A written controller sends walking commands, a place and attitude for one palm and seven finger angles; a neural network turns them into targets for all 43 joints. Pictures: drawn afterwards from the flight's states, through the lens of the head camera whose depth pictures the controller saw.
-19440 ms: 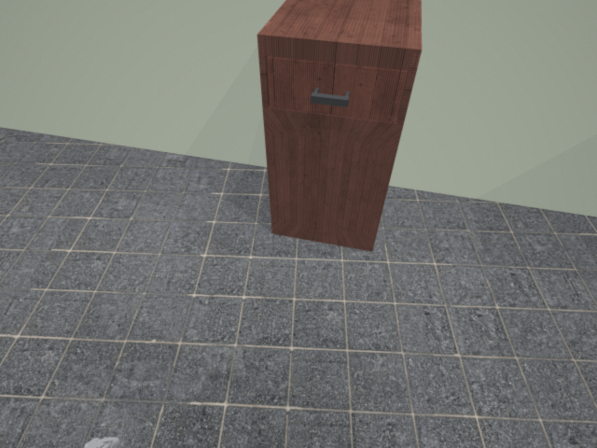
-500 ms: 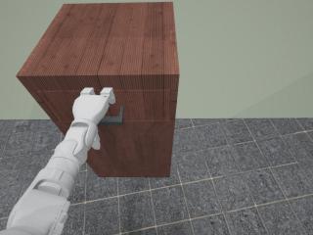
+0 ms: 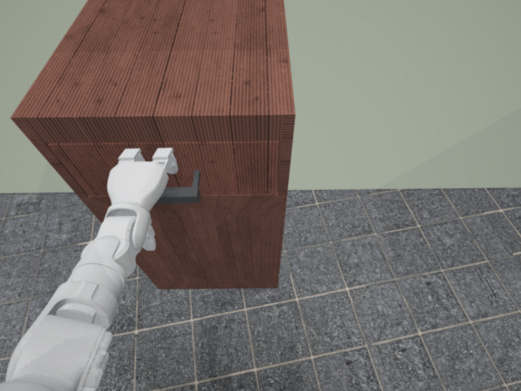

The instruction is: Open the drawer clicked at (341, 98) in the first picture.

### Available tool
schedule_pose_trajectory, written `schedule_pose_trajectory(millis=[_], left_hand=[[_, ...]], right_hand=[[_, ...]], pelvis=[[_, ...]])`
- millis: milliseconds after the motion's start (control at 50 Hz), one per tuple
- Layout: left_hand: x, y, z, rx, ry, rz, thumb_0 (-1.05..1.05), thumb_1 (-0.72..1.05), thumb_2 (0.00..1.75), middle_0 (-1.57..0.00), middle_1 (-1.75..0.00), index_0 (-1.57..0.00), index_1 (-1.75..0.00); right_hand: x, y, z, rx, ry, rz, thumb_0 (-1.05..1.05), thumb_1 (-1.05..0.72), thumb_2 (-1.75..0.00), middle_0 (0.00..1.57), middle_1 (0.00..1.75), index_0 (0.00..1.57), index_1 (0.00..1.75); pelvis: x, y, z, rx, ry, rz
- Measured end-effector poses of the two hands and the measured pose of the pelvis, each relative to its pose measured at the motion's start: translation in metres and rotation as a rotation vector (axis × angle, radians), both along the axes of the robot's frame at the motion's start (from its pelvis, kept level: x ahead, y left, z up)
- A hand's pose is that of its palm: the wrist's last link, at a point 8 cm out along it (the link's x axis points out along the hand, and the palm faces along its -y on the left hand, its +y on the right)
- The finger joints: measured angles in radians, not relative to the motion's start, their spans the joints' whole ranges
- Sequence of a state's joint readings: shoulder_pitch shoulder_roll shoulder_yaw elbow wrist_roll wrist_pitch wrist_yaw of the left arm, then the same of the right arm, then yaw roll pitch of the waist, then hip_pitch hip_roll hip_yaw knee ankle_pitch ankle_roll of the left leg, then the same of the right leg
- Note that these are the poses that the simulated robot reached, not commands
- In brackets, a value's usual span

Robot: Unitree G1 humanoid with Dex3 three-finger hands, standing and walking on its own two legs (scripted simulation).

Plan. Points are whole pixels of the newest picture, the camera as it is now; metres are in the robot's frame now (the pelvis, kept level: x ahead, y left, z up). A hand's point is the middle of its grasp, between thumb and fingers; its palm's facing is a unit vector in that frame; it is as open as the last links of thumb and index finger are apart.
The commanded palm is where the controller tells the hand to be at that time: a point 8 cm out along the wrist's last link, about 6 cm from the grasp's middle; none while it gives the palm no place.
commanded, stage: lower the fingers behind the handle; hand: left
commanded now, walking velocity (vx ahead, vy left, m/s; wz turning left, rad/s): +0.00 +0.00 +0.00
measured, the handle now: (171, 185) +0.48 +0.17 -0.02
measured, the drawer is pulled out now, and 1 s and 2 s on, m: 0.00 0.00 0.00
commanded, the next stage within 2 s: lift the fingers back up to retry in 1.20 s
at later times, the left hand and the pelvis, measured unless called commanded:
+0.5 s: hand (156, 201) +0.44 +0.19 -0.01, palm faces -0.01 +0.00 -1.00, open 13.8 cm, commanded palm +0.41 +0.19 +0.03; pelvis -0.01 +0.01 -0.01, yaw -1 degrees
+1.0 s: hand (156, 206) +0.43 +0.19 -0.02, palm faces +0.00 +0.02 -1.00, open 13.8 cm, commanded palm +0.41 +0.20 +0.01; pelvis -0.03 +0.01 -0.03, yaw +0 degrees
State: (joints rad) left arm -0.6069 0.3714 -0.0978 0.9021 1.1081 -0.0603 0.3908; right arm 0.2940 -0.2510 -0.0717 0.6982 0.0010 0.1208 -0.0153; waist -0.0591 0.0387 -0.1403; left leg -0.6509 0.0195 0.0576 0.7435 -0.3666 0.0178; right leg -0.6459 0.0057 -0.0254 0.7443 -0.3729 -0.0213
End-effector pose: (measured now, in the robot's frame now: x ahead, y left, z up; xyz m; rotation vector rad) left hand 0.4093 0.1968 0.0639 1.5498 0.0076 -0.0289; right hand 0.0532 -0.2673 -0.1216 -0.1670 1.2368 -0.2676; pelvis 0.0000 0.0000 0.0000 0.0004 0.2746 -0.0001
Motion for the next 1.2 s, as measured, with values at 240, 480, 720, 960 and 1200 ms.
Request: schedule_pose_trajectory(millis=[240, 480, 720, 960, 1200], left_hand=[[0.006, -0.003, -0.017, -0.006, 0.039, 0.009, -0.01, -0.49, 0.30, -0.32, -1.21, -0.32, -1.20], [0.009, -0.004, -0.022, 0.019, -0.014, 0.025, 0.00, -0.49, 0.30, -0.31, -1.25, -0.32, -1.20], [0.007, -0.005, -0.024, 0.028, -0.008, 0.031, 0.00, -0.49, 0.30, -0.26, -1.27, -0.32, -1.20], [0.003, -0.005, -0.029, 0.037, -0.026, 0.030, 0.00, -0.49, 0.30, -0.20, -1.27, -0.32, -1.20], [0.006, -0.005, -0.028, 0.036, -0.021, 0.032, 0.00, -0.49, 0.30, -0.22, -1.29, -0.32, -1.20]], right_hand=[[-0.012, 0.009, -0.006, 0.006, 0.027, -0.016, 0.00, -0.91, -0.90, 0.20, 0.30, 0.20, 0.30], [-0.027, 0.017, -0.015, 0.024, 0.063, -0.026, 0.00, -0.91, -0.90, 0.20, 0.30, 0.20, 0.30], [-0.032, 0.015, -0.017, 0.004, 0.049, -0.013, 0.00, -0.91, -0.90, 0.20, 0.30, 0.20, 0.30], [-0.040, 0.012, -0.024, -0.010, 0.043, -0.007, 0.00, -0.91, -0.90, 0.20, 0.30, 0.20, 0.30], [-0.055, 0.015, -0.025, -0.010, 0.060, -0.013, 0.00, -0.91, -0.90, 0.20, 0.30, 0.20, 0.30]], pelvis=[[-0.002, 0.005, -0.006, -0.007, 0.026, -0.002], [-0.006, 0.010, -0.013, -0.010, 0.052, -0.009], [-0.014, 0.010, -0.018, -0.011, 0.060, -0.005], [-0.025, 0.009, -0.027, -0.013, 0.072, -0.003], [-0.031, 0.009, -0.028, -0.015, 0.075, -0.001]])
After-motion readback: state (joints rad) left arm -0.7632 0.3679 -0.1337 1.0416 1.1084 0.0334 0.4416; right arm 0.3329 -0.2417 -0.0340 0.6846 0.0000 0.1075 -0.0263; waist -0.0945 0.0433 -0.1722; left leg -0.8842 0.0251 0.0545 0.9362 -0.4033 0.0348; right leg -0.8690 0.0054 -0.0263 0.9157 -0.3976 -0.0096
